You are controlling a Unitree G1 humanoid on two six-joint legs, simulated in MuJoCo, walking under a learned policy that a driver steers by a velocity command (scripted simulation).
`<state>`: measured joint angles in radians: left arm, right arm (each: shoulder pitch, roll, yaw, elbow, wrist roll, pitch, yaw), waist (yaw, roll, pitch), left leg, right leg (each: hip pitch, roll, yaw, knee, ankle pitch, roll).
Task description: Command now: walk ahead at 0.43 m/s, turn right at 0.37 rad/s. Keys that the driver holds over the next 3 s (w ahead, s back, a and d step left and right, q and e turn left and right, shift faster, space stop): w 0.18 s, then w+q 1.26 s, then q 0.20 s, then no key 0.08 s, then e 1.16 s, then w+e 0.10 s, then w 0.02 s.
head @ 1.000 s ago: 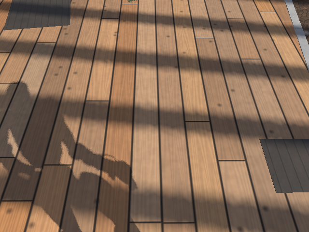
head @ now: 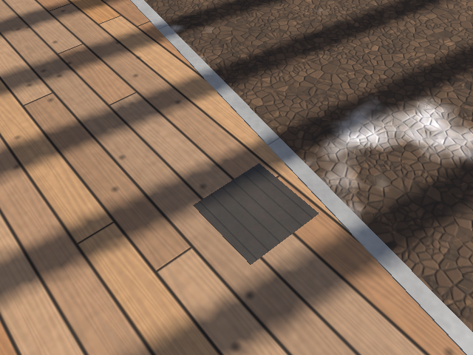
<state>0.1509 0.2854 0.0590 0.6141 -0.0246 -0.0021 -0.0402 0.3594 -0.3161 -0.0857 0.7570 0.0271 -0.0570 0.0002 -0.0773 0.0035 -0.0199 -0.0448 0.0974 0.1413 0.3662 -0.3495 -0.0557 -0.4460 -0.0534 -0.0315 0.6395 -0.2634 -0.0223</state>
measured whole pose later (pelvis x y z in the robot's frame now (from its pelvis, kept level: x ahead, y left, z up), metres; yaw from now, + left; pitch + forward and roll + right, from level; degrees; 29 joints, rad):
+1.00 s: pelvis +0.56 -0.05 -0.01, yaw +21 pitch +2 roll +1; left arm 0.08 0.29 0.02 0.63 0.00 -0.11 -0.01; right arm 0.37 -0.31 -0.07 0.71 0.02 -0.03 -0.01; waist -0.08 -0.02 0.01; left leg -0.13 -0.12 -0.23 0.56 -0.45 0.05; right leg -0.46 0.00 0.08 0.49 -0.07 0.02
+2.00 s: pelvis +0.92 +0.18 +0.00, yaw +44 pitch +1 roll +2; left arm 0.19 0.28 0.03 0.74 0.00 -0.01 0.00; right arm 0.15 -0.25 -0.03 0.74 -0.01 -0.01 -0.01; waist 0.01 -0.02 0.01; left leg -0.23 -0.08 0.00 0.51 -0.30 0.05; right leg -0.37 -0.04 0.04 0.56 -0.18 0.01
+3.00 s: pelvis +0.92 +0.17 +0.01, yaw +10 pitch +2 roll +2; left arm 0.22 0.30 0.07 0.61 -0.01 0.01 0.01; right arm 0.15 -0.34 -0.10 0.74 0.00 0.00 -0.01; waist 0.00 0.03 0.04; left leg -0.52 0.02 -0.03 1.00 -0.33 -0.06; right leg -0.26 0.04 0.07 0.43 -0.21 -0.06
